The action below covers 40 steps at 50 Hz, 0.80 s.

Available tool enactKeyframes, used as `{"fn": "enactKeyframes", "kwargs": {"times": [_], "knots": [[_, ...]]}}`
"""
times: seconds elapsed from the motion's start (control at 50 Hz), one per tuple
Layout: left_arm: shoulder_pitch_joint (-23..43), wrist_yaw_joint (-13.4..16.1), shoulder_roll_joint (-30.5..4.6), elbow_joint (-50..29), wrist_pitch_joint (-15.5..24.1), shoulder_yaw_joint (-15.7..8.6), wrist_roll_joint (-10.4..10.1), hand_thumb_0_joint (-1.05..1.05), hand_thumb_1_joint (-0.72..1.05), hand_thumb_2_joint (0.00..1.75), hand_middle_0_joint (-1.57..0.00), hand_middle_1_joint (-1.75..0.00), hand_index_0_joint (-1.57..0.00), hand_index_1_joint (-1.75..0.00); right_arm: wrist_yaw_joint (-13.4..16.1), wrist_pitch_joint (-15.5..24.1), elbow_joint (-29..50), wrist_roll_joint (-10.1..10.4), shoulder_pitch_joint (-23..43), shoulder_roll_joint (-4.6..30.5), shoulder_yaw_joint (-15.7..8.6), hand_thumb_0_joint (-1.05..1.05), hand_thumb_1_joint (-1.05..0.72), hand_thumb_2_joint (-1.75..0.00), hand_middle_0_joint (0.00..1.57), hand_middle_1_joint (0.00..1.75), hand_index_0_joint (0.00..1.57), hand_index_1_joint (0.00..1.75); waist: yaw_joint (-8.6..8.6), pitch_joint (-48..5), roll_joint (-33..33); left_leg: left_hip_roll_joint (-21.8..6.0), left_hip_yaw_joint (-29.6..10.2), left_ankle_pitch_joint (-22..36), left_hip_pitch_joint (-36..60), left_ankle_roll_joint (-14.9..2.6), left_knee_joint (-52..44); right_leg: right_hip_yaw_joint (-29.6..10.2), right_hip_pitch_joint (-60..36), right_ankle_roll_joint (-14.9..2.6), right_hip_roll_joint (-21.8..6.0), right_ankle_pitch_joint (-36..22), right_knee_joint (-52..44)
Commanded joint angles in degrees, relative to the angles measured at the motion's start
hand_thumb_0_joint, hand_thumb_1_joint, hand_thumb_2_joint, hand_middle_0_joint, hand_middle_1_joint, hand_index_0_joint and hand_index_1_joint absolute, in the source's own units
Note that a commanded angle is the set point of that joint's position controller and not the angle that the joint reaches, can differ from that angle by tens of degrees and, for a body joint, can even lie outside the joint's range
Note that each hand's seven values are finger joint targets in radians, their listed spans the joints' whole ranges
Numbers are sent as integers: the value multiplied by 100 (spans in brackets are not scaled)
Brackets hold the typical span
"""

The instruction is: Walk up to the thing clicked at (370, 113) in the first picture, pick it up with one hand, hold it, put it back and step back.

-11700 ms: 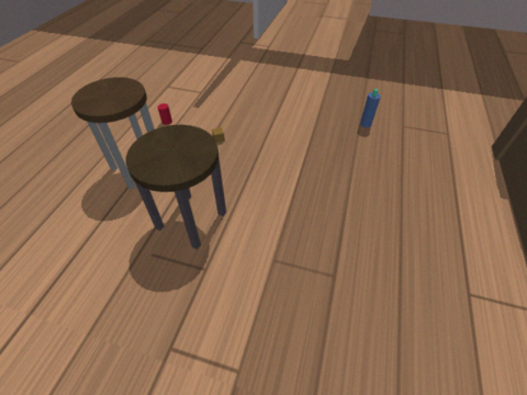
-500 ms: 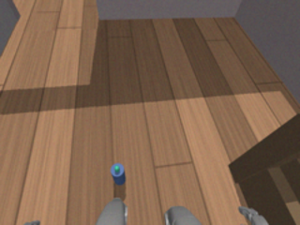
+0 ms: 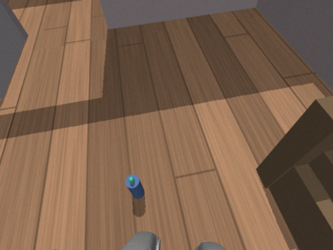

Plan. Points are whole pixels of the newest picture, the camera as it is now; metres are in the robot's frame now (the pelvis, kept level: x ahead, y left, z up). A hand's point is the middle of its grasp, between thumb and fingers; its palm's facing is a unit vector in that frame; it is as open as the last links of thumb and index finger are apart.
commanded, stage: walk up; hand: left
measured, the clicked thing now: (135, 186) +0.45 +0.22 -0.63
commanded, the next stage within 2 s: stand in 1.22 s
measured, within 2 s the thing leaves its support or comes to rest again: neither
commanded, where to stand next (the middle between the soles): +0.12 +0.00 m, yaw +1 degrees
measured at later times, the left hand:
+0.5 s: hand out of the picture +0.02 +0.27 -0.14, palm faces +0.06 -0.94 -0.34, open 7.4 cm
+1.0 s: hand out of the picture +0.08 +0.27 -0.12, palm faces +0.05 -0.93 -0.36, open 7.4 cm
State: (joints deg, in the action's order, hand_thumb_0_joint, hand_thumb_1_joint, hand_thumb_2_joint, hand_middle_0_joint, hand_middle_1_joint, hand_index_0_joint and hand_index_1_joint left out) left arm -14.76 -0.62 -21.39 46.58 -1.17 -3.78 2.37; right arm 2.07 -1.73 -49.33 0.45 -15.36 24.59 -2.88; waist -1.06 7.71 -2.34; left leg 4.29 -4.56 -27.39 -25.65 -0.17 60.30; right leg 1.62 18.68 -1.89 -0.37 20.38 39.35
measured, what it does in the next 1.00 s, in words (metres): steps on the spot: left foot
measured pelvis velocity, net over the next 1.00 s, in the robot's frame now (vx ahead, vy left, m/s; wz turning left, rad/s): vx -0.01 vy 0.01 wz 0.06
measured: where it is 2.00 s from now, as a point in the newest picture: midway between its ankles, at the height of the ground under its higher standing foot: outside the picture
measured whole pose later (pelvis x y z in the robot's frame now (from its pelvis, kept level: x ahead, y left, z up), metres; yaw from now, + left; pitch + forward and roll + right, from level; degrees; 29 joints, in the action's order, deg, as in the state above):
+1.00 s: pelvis -0.01 +0.01 +0.02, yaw +3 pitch -2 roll +0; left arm -4.0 -0.1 -20.3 63.6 2.0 -0.1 0.5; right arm -0.4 0.3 -63.2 0.0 -5.3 19.9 -0.7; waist -0.2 2.5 -0.7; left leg 1.6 -3.1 -14.1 -6.0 -0.6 22.3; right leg 0.1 8.1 1.5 -1.7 11.7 22.1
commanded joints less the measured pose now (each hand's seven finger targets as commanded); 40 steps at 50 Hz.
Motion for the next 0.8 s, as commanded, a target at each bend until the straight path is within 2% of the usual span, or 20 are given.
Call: {"fn": "enactKeyframes", "kwargs": {"times": [0.0, 0.02, 0.06, 0.08, 0.1, 0.12, 0.14, 0.16, 0.2, 0.24, 0.28, 0.3, 0.32, 0.36, 0.38, 0.42, 0.46, 0.54, 0.7, 0.78], "knots": [[-497, 185, -1538, -318, 248, -428, -91, 0, 90, 90, -20, -30, -20, -30, -23, 280, 592, -151, 446, 945, -223, 0, -90, -90, 20, 30, 20, 30, -403, -1053, 1159, -427, -41, -503, -511, -36, -1549, -1944, -2038, -1271, -1794, -2710, -804], [-387, 175, -1521, -358, 249, -406, -118, 0, 90, 90, -20, -30, -20, -30, -36, 320, 545, -152, 340, 882, -204, 0, -90, -90, 20, 30, 20, 30, -297, -1009, 1234, -392, 58, -511, -120, -96, -2133, -1800, -1776, -1216, -1751, -3172, -640], [96, 140, -1463, -426, 240, -309, -217, 0, 90, 90, -20, -30, -20, -30, -53, 432, 234, -161, -234, 735, -204, 0, -90, -90, 20, 30, 20, 30, 101, -1075, 1200, -292, 260, 1111, 1272, -247, -3648, -1167, -946, -783, -1389, -3500, -71], [200, 133, -1207, -465, 246, -189, -233, 0, 90, 90, -20, -30, -20, -30, -38, 490, 140, -192, -344, 910, -268, 0, -90, -90, 20, 30, 20, 30, 155, -1225, 836, -559, -314, 2064, 2061, -365, -3636, -910, -243, -426, -1111, -2985, 335], [175, 125, -878, -507, 251, -95, -278, 0, 90, 90, -20, -30, -20, -30, -21, 538, 206, -220, -183, 1203, -316, 0, -90, -90, 20, 30, 20, 30, 62, -1288, -202, -1482, -1751, 3168, 2541, -685, -3725, -481, 652, -39, -481, -1460, 990], [366, 166, -952, -417, 191, -138, -282, 0, 90, 90, -20, -30, -20, -30, -44, 531, 288, -189, 164, 1537, -308, 0, -90, -90, 20, 30, 20, 30, 71, -996, -459, -2380, -2579, 3020, 1821, -1409, -3736, -181, 761, 141, -77, 1188, 845], [545, 198, -1291, -300, 200, -221, -212, 0, 90, 90, -20, -30, -20, -30, -80, 511, 244, -134, 276, 1608, -348, 0, -90, -90, 20, 30, 20, 30, 155, -705, -351, -2562, -2626, 2732, 934, -1755, -3766, -445, 173, 97, -272, 1384, 1098], [552, 157, -1329, -219, 234, -223, -204, 0, 90, 90, -20, -30, -20, -30, -93, 488, 230, -131, 488, 1340, -283, 0, -90, -90, 20, 30, 20, 30, 37, -483, -82, -2197, -2019, 2780, 670, -1607, -3639, -488, -115, 69, -285, 1206, 774], [325, 96, -1062, -41, 320, -163, -212, 0, 90, 90, -20, -30, -20, -30, -101, 500, 251, -100, 780, 993, -106, 0, -90, -90, 20, 30, 20, 30, -158, -636, -220, -1409, -837, 2972, 1075, -876, -3230, -297, -286, -24, -224, 93, -365], [146, 114, -1201, 177, 412, -177, -190, 0, 90, 90, -20, -30, -20, -30, -135, 464, 168, -18, 843, 914, -90, 0, -90, -90, 20, 30, 20, 30, -147, -848, -131, -1008, -463, 2717, 702, -434, -2828, -463, -1075, -86, -290, -1519, -953], [235, 164, -1402, 251, 486, -182, -137, 0, 90, 90, -20, -30, -20, -30, -177, 381, 118, -18, 717, 752, -42, 0, -90, -90, 20, 30, 20, 30, -46, -932, 155, -665, -261, 1750, 433, -241, -2613, -1402, -1248, -397, -922, -1251, -1402], [448, 141, -1521, 283, 500, -158, -134, 0, 90, 90, -20, -30, -20, -30, -194, 319, -1, -49, 550, 659, -49, 0, -90, -90, 20, 30, 20, 30, 129, -872, 273, -511, -148, 605, 690, -248, -2615, -1803, -709, -631, -1295, -58, -1708], [741, 113, -1558, 288, 478, -138, -117, 0, 90, 90, -20, -30, -20, -30, -202, 283, -134, -97, 464, 666, -76, 0, -90, -90, 20, 30, 20, 30, 239, -600, 402, -471, -58, 124, 1030, -273, -2724, -1857, -28, -652, -1363, 941, -1921], [945, 72, -1327, 310, 411, -48, -133, 0, 90, 90, -20, -30, -20, -30, -249, 295, -251, -145, 605, 826, -125, 0, -90, -90, 20, 30, 20, 30, 275, -272, 186, -642, -454, -136, 1329, -347, -3428, -1358, 633, -303, -892, 1596, -1969], [925, 60, -1244, 377, 402, -20, -146, 0, 90, 90, -20, -30, -20, -30, -273, 320, -254, -143, 733, 929, -142, 0, -90, -90, 20, 30, 20, 30, 200, -103, 70, -794, -731, -407, 1087, -409, -3725, -1014, 620, -130, -585, 1334, -1769], [828, 42, -1177, 570, 441, -18, -149, 0, 90, 90, -20, -30, -20, -30, -306, 345, -253, -134, 955, 838, -99, 0, -90, -90, 20, 30, 20, 30, 58, -118, 171, -960, -916, -559, 593, -452, -4031, -756, -68, -69, -360, 760, -1655], [719, 36, -1198, 700, 489, -21, -152, 0, 90, 90, -20, -30, -20, -30, -313, 370, -303, -139, 1053, 768, -41, 0, -90, -90, 20, 30, 20, 30, -19, -269, 193, -861, -706, -41, 579, -379, -3943, -886, -477, -92, -456, 364, -1804], [842, 59, -1247, 852, 512, 11, -171, 0, 90, 90, -20, -30, -20, -30, -297, 386, -504, -137, 991, 807, -52, 0, -90, -90, 20, 30, 20, 30, 72, -666, 65, -819, -555, 560, 1041, -275, -4002, -945, -697, -99, -590, 88, -1945], [940, 112, -1202, 1164, 498, 85, -245, 0, 90, 90, -20, -30, -20, -30, -217, 402, -795, -61, 1015, 800, -2, 0, -90, -90, 20, 30, 20, 30, 50, -1190, 78, -963, -365, 2908, 1666, -199, -3905, -600, -1425, 5, -647, -2123, -1746], [1066, 137, -1169, 1280, 444, 114, -240, 0, 90, 90, -20, -30, -20, -30, -185, 353, -930, -49, 1084, 822, -42, 0, -90, -90, 20, 30, 20, 30, 79, -1101, 174, -972, -336, 2930, 1701, -212, -3992, -523, -1450, 26, -630, -2124, -1821]]}}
